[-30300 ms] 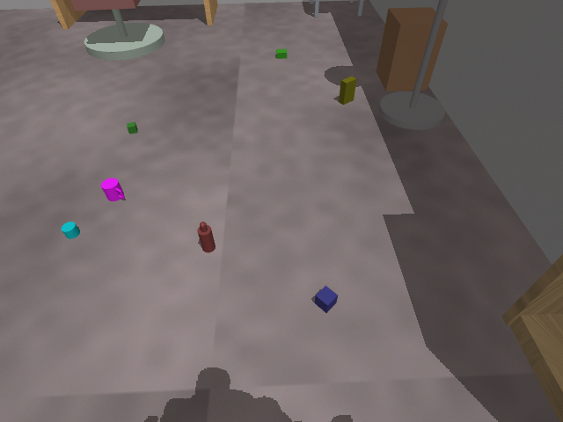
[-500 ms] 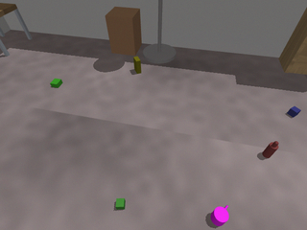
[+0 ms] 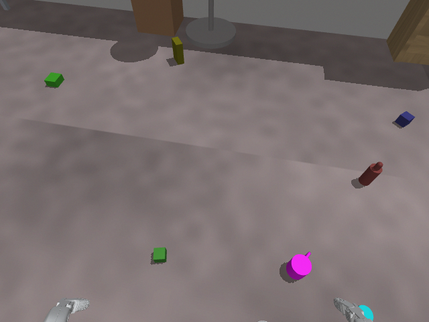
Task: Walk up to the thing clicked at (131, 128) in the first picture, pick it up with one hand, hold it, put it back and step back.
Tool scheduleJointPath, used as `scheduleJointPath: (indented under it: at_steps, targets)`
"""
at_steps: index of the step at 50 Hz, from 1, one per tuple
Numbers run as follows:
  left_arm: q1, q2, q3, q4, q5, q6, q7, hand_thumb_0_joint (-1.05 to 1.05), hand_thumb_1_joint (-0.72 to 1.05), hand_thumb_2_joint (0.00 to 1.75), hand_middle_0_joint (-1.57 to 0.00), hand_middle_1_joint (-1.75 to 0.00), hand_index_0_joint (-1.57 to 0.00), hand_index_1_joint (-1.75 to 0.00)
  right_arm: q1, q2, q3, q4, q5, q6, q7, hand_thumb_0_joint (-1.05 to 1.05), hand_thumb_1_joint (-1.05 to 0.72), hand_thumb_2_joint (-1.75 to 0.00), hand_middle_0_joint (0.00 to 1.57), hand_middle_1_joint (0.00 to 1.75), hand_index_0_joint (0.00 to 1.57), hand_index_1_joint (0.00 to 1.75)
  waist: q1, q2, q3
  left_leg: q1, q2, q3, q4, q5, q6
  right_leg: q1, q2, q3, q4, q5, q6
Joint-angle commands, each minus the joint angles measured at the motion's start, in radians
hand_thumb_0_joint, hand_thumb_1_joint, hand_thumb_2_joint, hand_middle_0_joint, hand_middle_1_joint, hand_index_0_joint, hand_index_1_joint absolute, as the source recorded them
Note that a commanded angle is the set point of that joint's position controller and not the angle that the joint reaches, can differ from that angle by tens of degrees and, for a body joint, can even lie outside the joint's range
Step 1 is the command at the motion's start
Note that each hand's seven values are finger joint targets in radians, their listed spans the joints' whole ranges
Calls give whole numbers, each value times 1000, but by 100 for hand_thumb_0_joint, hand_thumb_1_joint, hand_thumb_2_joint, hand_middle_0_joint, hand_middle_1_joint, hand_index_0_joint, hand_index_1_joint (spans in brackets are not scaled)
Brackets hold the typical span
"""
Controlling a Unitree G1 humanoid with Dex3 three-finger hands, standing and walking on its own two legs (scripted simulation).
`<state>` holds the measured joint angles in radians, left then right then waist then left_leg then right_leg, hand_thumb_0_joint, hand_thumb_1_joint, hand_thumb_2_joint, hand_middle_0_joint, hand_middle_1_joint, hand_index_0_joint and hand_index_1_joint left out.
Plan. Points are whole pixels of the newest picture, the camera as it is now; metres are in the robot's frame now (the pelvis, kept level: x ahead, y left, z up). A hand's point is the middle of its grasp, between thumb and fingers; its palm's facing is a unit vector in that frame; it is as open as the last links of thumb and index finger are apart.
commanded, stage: rise first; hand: left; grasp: from above
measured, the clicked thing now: (160, 255) +0.45 +0.22 -0.72
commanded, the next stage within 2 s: none
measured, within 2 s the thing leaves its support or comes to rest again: neither
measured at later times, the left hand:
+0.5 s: hand out of the picture +0.13 +0.27 -0.22, palm faces -0.22 -0.83 -0.50, open 13.7 cm
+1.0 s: hand (118, 284) +0.28 +0.29 -0.42, palm faces -0.46 -0.34 -0.82, open 13.7 cm
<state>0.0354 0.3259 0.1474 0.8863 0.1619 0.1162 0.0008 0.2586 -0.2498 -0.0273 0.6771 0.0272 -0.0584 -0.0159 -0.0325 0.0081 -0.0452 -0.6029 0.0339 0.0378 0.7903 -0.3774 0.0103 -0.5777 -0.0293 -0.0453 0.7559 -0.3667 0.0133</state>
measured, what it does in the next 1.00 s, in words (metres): lowers itself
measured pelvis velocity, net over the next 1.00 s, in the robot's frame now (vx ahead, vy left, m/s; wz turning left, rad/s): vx -0.09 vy -0.01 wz -0.02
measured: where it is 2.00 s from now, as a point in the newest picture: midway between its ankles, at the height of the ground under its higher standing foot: outside the picture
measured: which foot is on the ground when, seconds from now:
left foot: down 0.00-1.00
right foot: down 0.00-1.00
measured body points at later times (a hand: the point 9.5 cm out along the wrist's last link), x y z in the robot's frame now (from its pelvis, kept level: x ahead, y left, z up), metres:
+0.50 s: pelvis -0.02 +0.00 -0.08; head +0.10 +0.01 +0.36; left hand +0.14 +0.31 -0.19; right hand +0.17 -0.25 -0.16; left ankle +0.01 +0.11 -0.71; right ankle +0.00 -0.13 -0.71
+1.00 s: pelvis -0.09 -0.01 -0.28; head +0.12 +0.00 +0.11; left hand +0.30 +0.30 -0.37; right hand +0.05 -0.29 -0.42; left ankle +0.00 +0.11 -0.71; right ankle +0.00 -0.13 -0.71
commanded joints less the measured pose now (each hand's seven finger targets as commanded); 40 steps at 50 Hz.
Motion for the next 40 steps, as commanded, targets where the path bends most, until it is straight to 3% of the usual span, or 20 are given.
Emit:
scheduleJointPath:
  at_steps: [1, 5, 7, 13, 16, 20, 23, 24, 28, 29, 32, 34, 35, 38, 40]
  targets:
    - [-8, 199, 59, -255, 15, -36, 17, 0, -43, 88, -14, -101, -15, -100, -12, -156, -69, -150, -9, -80, -14, 0, -86, -89, 20, 30, 20, 30, 15, 34, -257, 50, -22, -27, 19, 208, -6, -21, 40, 3, 39, 151, -39]
    - [73, 219, 74, -345, 43, -29, 13, 0, -44, 89, -11, -105, -13, -103, -16, -156, -71, -167, -13, -99, -24, 0, -85, -89, 20, 30, 20, 30, 17, 69, -294, 32, -14, -41, 74, 243, -10, -71, 37, 3, 111, 162, -42]
    - [117, 199, 58, -379, 53, -9, 9, 0, -45, 90, -11, -105, -12, -104, -10, -154, -72, -175, -15, -103, -28, 0, -87, -89, 20, 30, 20, 30, 3, 53, -313, 20, -13, -43, 102, 255, -5, -81, 36, 6, 122, 176, -38]
    - [193, 191, 56, -461, 73, 43, 5, 0, -44, 90, -8, -107, -9, -105, -36, -152, -67, -204, -19, -122, -32, 0, -82, -88, 20, 30, 20, 30, 11, 69, -287, -58, -8, -60, 142, 198, -9, -155, 37, 0, 174, 116, -38]
    - [208, 183, 49, -495, 86, 60, 5, 0, -44, 91, -4, -109, -6, -107, -46, -142, -62, -227, -18, -135, -34, 0, -81, -88, 20, 30, 20, 30, 5, 63, -282, -101, -12, -57, 170, 133, -4, -187, 37, 2, 189, 77, -37]
    - [109, 205, 50, -474, 117, 45, 12, 0, -43, 91, -2, -112, -4, -110, -56, -144, -56, -227, -23, -155, -33, 0, -77, -87, 20, 30, 20, 30, -21, 53, -262, -198, -8, -66, 246, 91, -2, -296, 35, 2, 270, 39, -37]
    - [-5, 250, 68, -397, 185, -18, 17, 0, -43, 92, -1, -112, -2, -110, -68, -153, -62, -209, -30, -177, -26, 0, -75, -86, 20, 30, 20, 30, -25, 51, -276, -319, -13, -64, 359, 46, 0, -435, 34, 7, 390, -1, -38]
    - [2, 235, 56, -384, 204, -45, 16, 0, -44, 93, -1, -111, -2, -110, -67, -148, -62, -209, -33, -183, -23, 0, -75, -86, 20, 30, 20, 30, -12, 62, -306, -348, -19, -58, 395, 35, 0, -464, 30, 12, 426, -9, -39]
    - [-42, 243, 24, -415, 285, -141, 13, 0, -42, 94, 0, -112, -1, -110, -77, -175, -73, -199, -28, -199, -4, 0, -71, -85, 20, 30, 20, 30, -7, 101, -464, -401, -20, -75, 503, 56, -6, -591, 31, 16, 570, 1, -43]
    - [-87, 263, 24, -399, 303, -160, 15, 0, -43, 95, -1, -111, -1, -110, -79, -184, -77, -189, -25, -200, -1, 0, -72, -86, 20, 30, 20, 30, -18, 100, -487, -428, -18, -80, 539, 61, -6, -629, 29, 17, 605, 7, -43]
    - [-171, 332, 53, -333, 381, -208, 43, 0, -45, 96, 0, -110, -1, -110, -80, -203, -85, -157, -22, -191, 9, 0, -74, -86, 20, 30, 20, 30, -10, 95, -532, -527, -18, -87, 641, 67, -5, -741, 26, 17, 706, 9, -45]
    - [-190, 398, 101, -302, 443, -223, 81, 0, -46, 96, -2, -110, -2, -109, -76, -212, -87, -144, -18, -177, 17, 0, -77, -87, 20, 30, 20, 30, 24, 107, -587, -558, -20, -86, 697, 111, -3, -786, 26, 18, 766, 33, -48]
    - [-209, 401, 99, -299, 473, -227, 98, 0, -46, 96, -3, -109, -3, -108, -77, -216, -89, -141, -17, -170, 21, 0, -79, -87, 20, 30, 20, 30, 25, 115, -621, -566, -21, -88, 722, 133, -6, -808, 23, 15, 799, 47, -50]
    - [-335, 392, 74, -274, 525, -218, 142, 0, -44, 94, -3, -109, -5, -107, -56, -218, -97, -118, -14, -151, 33, 0, -79, -87, 20, 30, 20, 30, 8, 91, -692, -627, -25, -79, 794, 138, 1, -830, 23, 13, 836, 69, -47]
    - [-452, 432, 75, -216, 550, -217, 152, 0, -42, 93, -3, -110, -5, -107, -44, -220, -101, -93, -17, -144, 38, 0, -79, -87, 20, 30, 20, 30, -2, 77, -733, -685, -25, -71, 854, 116, 7, -858, 24, 15, 866, 56, -44]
